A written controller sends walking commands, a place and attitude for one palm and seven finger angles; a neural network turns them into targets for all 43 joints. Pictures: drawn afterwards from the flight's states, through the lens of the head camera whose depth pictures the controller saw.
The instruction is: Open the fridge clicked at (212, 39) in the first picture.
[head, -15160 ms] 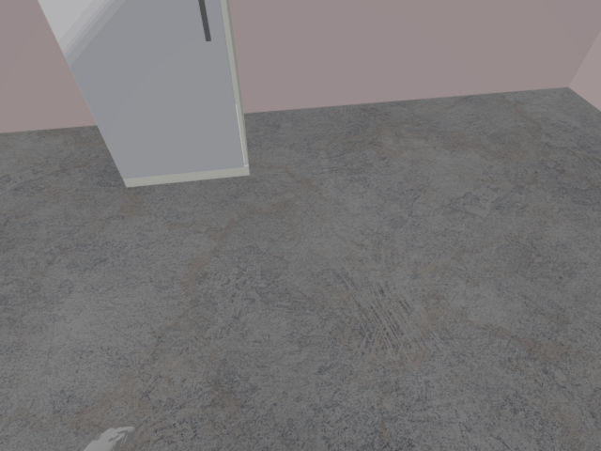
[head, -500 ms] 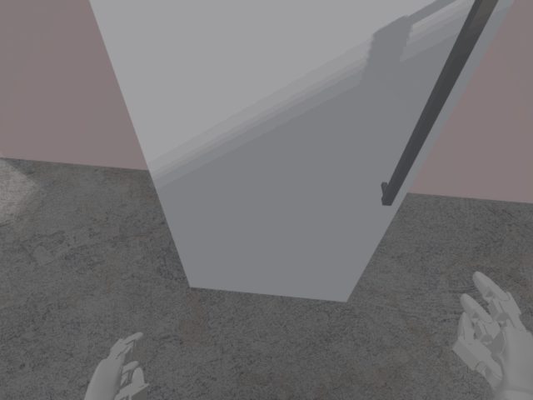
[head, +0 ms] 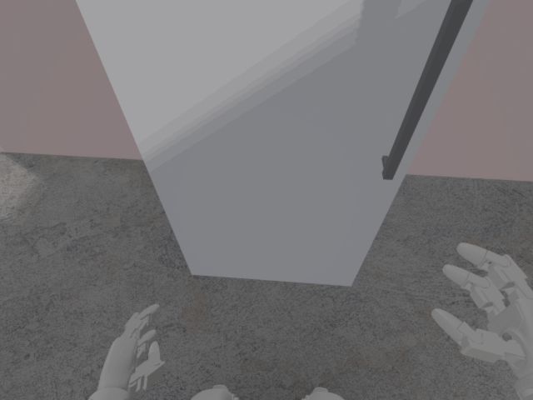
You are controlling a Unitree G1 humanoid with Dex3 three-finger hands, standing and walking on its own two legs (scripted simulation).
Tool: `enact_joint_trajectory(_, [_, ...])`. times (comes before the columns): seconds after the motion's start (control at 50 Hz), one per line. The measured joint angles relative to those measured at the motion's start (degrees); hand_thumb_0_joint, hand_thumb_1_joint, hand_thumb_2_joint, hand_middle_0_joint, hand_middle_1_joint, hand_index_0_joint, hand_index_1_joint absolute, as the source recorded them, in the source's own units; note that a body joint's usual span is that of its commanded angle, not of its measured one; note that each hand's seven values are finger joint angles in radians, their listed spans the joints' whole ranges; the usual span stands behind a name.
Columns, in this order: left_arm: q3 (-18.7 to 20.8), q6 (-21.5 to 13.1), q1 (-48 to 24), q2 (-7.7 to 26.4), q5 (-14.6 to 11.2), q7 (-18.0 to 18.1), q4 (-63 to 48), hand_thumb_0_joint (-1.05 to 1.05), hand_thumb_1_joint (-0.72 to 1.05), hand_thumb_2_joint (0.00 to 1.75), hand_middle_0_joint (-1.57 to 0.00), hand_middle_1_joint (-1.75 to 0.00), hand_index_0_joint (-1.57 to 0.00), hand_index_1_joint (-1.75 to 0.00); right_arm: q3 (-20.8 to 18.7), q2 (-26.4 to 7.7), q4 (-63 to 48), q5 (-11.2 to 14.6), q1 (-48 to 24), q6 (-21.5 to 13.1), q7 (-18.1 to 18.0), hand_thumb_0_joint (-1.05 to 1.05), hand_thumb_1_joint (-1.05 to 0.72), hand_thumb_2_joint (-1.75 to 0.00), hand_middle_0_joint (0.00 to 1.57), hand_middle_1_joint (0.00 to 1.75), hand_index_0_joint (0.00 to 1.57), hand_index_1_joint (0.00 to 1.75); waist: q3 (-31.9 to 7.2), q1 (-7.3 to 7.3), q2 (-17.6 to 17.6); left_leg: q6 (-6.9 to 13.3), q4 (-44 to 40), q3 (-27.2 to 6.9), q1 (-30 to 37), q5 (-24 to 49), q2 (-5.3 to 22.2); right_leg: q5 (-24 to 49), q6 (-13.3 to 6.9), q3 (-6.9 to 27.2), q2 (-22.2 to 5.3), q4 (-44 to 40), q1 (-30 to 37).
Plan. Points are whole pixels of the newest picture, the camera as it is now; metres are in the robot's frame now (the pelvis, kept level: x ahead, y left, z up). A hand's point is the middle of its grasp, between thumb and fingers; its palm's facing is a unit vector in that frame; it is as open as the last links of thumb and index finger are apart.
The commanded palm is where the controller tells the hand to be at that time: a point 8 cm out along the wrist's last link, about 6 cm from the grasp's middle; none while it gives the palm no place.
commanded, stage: raise the hand to about handle height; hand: right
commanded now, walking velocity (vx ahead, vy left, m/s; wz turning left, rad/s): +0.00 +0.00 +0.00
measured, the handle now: (421, 81) +0.55 -0.21 +0.20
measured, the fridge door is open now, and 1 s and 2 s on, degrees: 0 0 0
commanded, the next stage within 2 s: move the hooked fingers beside the handle in 1.38 s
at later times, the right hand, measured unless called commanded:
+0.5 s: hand (519, 274) +0.26 -0.27 +0.13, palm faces +0.09 +0.99 -0.07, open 13.2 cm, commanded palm +0.23 -0.32 +0.13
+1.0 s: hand out of the picture +0.30 -0.27 +0.18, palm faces +0.09 +1.00 -0.04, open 14.0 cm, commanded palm +0.26 -0.32 +0.18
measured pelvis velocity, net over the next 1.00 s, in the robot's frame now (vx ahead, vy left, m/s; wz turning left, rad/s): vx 0.02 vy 0.00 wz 0.00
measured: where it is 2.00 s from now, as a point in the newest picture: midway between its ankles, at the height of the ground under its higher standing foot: outside the picture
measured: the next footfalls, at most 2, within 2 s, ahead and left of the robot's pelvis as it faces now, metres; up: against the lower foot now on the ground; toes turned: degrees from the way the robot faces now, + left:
none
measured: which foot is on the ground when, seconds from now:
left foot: down 0.00-1.00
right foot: down 0.00-1.00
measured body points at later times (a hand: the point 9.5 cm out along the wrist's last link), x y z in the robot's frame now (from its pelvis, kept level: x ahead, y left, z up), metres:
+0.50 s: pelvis +0.02 -0.01 +0.03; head +0.02 -0.01 +0.48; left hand +0.19 +0.22 -0.04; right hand +0.25 -0.32 +0.14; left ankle +0.03 +0.10 -0.69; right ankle +0.03 -0.10 -0.69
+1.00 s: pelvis +0.02 +0.00 +0.04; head +0.01 +0.01 +0.49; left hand +0.19 +0.24 -0.03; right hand +0.28 -0.33 +0.18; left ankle +0.03 +0.10 -0.69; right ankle +0.03 -0.10 -0.69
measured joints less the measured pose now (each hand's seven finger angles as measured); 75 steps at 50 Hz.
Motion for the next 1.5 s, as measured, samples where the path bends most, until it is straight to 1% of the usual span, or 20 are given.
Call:
enact_joint_trajectory(0.06, [0.18, 0.16, 1.34, -0.06, 0.1, -0.06, -0.5, 0.02, 0.9, 0.9, -0.21, -0.3, -0.21, -0.3, -0.93, 0.43, -1.57, 0.4, 1.51, 0.74, -2.44, 0.0, -0.19, -0.6, 0.26, 0.76, 0.26, 0.76, -0.22, 0.14, 0.13, -0.31, -1.67, -0.82, 1.34, 0.68, 0.08, 0.64, -0.23, -0.82, 0.18, -2.1, 1.79])
enact_joint_trajectory(0.12, [0.34, 0.18, 2.57, 0.4, 0.15, -0.17, -0.28, 0.02, 0.9, 0.9, -0.21, -0.3, -0.21, -0.3, -1.59, 1.0, -2.99, 0.15, 2.24, -0.3, -4.56, 0.0, -0.12, -0.57, 0.26, 0.8, 0.26, 0.8, -0.25, -0.33, 0.26, -0.51, -2.77, -0.99, 2.68, 0.93, 0.22, 0.91, -0.4, -0.98, 0.41, -3.3, 3.17])
enact_joint_trajectory(0.16, [0.39, 0.04, 2.98, 0.93, 0.17, -0.17, 0.16, 0.02, 0.9, 0.9, -0.21, -0.3, -0.21, -0.3, -1.46, 1.3, -3.59, -0.27, 2.24, -0.92, -5.27, 0.0, -0.07, -0.55, 0.26, 0.83, 0.26, 0.83, -0.1, -0.66, 0.1, -0.64, -3.29, -0.83, 3.52, 0.98, 0.36, 0.97, -0.51, -0.82, 0.61, -3.69, 3.84])
enact_joint_trajectory(0.22, [0.26, -0.05, 2.97, 1.54, -0.02, 0.15, 1.02, 0.02, 0.9, 0.9, -0.21, -0.3, -0.21, -0.3, -0.84, 1.21, -3.22, -0.94, 1.27, -0.64, -4.72, 0.0, 0.0, -0.52, 0.27, 0.88, 0.27, 0.88, 0.2, -1.1, -0.05, -0.82, -4.1, -0.62, 4.69, 1.13, 0.54, 1.16, -0.65, -0.59, 0.86, -4.36, 4.82])
enact_joint_trajectory(0.3, [-0.02, -0.23, 2.15, 1.66, -0.31, 0.99, 1.89, 0.02, 0.9, 0.9, -0.21, -0.3, -0.21, -0.3, -0.42, 0.23, -1.92, -1.33, -1.1, 1.5, -3.23, 0.0, 0.09, -0.48, 0.27, 0.94, 0.28, 0.94, 0.89, -1.24, -0.08, -0.91, -5.74, -0.47, 6.75, 1.68, 0.54, 1.66, -0.71, -0.43, 0.99, -5.8, 6.71])
enact_joint_trajectory(0.44, [-0.63, -0.79, 1.17, 1.15, -0.65, 1.67, 1.69, 0.02, 0.9, 0.9, -0.21, -0.3, -0.21, -0.3, -2.61, -1.52, -1.21, -0.39, -5.17, 4.14, -2.95, -0.01, 0.26, -0.41, 0.29, 1.04, 0.29, 1.04, 1.37, -1.18, -0.19, -0.93, -9.6, -0.6, 11.03, 3.02, 0.29, 2.84, -0.59, -0.51, 1.02, -9.48, 10.97])
enact_joint_trajectory(0.5, [-0.86, -0.73, 1.0, 1.22, -0.79, 1.7, 1.54, 0.02, 0.9, 0.9, -0.21, -0.3, -0.21, -0.3, -3.13, -1.86, -0.34, -0.2, -7.02, 6.02, -2.54, -0.01, 0.33, -0.38, 0.29, 1.09, 0.29, 1.09, 1.37, -1.43, -0.58, -1.0, -11.16, -0.7, 12.68, 3.55, 0.32, 3.41, -0.6, -0.6, 1.15, -11.13, 12.68])
enact_joint_trajectory(0.58, [-1.09, -0.32, 0.83, 1.33, -0.91, 1.77, 1.38, 0.02, 0.9, 0.9, -0.21, -0.3, -0.21, -0.3, -3.37, -2.28, 0.84, -0.55, -8.73, 9.03, -1.78, -0.01, 0.41, -0.34, 0.3, 1.14, 0.3, 1.14, 1.45, -1.72, -0.94, -1.04, -12.98, -0.9, 14.51, 4.22, 0.36, 4.2, -0.59, -0.79, 1.33, -13.26, 14.71])
enact_joint_trajectory(0.64, [-1.22, 0.06, 0.75, 1.3, -0.93, 1.92, 1.47, 0.02, 0.9, 0.9, -0.21, -0.3, -0.21, -0.3, -3.87, -2.55, 1.42, -0.71, -9.81, 10.47, -1.43, -0.01, 0.45, -0.33, 0.3, 1.16, 0.3, 1.16, 1.68, -1.93, -0.93, -0.98, -14.23, -1.03, 15.8, 4.7, 0.33, 4.79, -0.52, -0.91, 1.39, -14.76, 16.15])
enact_joint_trajectory(0.8, [-1.49, 0.69, 0.69, 1.44, -1.3, 2.68, 2.51, 0.02, 0.9, 0.9, -0.21, -0.3, -0.21, -0.3, -5.89, -3.6, 3.56, -0.69, -14.73, 11.91, -0.83, -0.01, 0.49, -0.31, 0.3, 1.19, 0.3, 1.19, 2.86, -2.34, -0.89, -0.62, -17.33, -0.83, 19.2, 5.97, -0.01, 6.19, -0.13, -0.68, 1.28, -17.88, 19.53])
enact_joint_trajectory(0.92, [-1.6, 1.21, 0.63, 1.68, -1.7, 3.08, 2.95, 0.02, 0.9, 0.9, -0.21, -0.3, -0.21, -0.3, -6.45, -4.96, 6.04, -0.74, -17.93, 14.72, 0.32, -0.02, 0.5, -0.3, 0.3, 1.2, 0.31, 1.2, 3.12, -1.98, -1.23, -0.42, -19.34, -0.94, 20.89, 6.94, -0.17, 7.32, 0.08, -0.77, 1.26, -20.22, 21.43])
enact_joint_trajectory(1.02, [-1.35, 1.59, 0.73, 1.83, -1.84, 2.67, 2.68, 0.02, 0.9, 0.9, -0.21, -0.3, -0.21, -0.3, -6.93, -5.08, 7.56, -0.53, -18.21, 15.79, 0.54, -0.01, 0.5, -0.3, 0.3, 1.2, 0.3, 1.2, 2.95, -1.57, -1.21, -0.22, -20.13, -1.3, 21.14, 7.44, -0.41, 7.9, 0.31, -1.12, 1.07, -21.37, 22.0])
enact_joint_trajectory(1.1, [-0.97, 1.78, 0.94, 2.11, -1.81, 2.47, 2.42, 0.02, 0.9, 0.9, -0.21, -0.3, -0.21, -0.3, -6.3, -3.99, 7.15, -1.14, -17.16, 15.73, -0.06, -0.01, 0.5, -0.3, 0.3, 1.2, 0.3, 1.2, 3.26, -1.57, -1.24, -0.1, -20.28, -1.47, 21.28, 7.55, -0.52, 8.05, 0.41, -1.28, 0.97, -21.71, 22.3])
enact_joint_trajectory(1.16, [-0.84, 1.79, 1.0, 2.02, -1.67, 2.54, 2.59, 0.02, 0.9, 0.9, -0.21, -0.3, -0.21, -0.3, -6.08, -3.19, 6.32, -1.49, -16.44, 14.9, -0.73, -0.02, 0.5, -0.3, 0.3, 1.2, 0.3, 1.2, 3.5, -1.67, -1.0, 0.0, -20.37, -1.52, 21.48, 7.58, -0.58, 8.18, 0.51, -1.32, 0.93, -21.98, 22.61])
enact_joint_trajectory(1.28, [-0.98, 1.6, 0.9, 1.6, -1.65, 2.74, 3.26, 0.02, 0.9, 0.9, -0.21, -0.3, -0.21, -0.3, -6.78, -3.17, 5.95, -1.39, -16.67, 13.13, -1.27, -0.02, 0.5, -0.3, 0.31, 1.2, 0.31, 1.2, 3.74, -1.91, -0.62, 0.25, -20.74, -1.35, 22.23, 7.66, -0.84, 8.27, 0.78, -1.13, 0.7, -22.23, 23.26])
enact_joint_trajectory(1.42, [-1.01, 1.77, 0.37, 1.85, -1.91, 2.9, 3.26, 0.02, 0.9, 0.9, -0.21, -0.3, -0.21, -0.3, -6.27, -3.75, 7.98, -1.2, -17.44, 14.73, -0.08, -0.02, 0.5, -0.3, 0.3, 1.2, 0.31, 1.2, 3.52, -1.71, -1.36, 0.21, -20.7, -1.26, 22.01, 7.75, -0.79, 8.36, 0.75, -1.02, 0.75, -22.14, 22.99])
enact_joint_trajectory(1.5, [-0.91, 1.78, 0.26, 1.74, -1.82, 2.8, 3.1, 0.02, 0.9, 0.9, -0.21, -0.3, -0.21, -0.3, -6.21, -3.43, 7.6, -1.11, -16.95, 14.57, -0.16, -0.02, 0.5, -0.3, 0.3, 1.2, 0.31, 1.2, 3.51, -1.67, -1.24, 0.19, -20.59, -1.47, 21.79, 7.78, -0.79, 8.41, 0.71, -1.23, 0.74, -22.19, 22.92])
